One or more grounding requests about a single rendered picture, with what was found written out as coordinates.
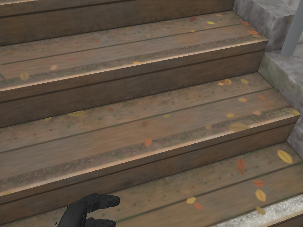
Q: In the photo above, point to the left robot hand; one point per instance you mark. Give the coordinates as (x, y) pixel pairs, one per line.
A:
(76, 213)

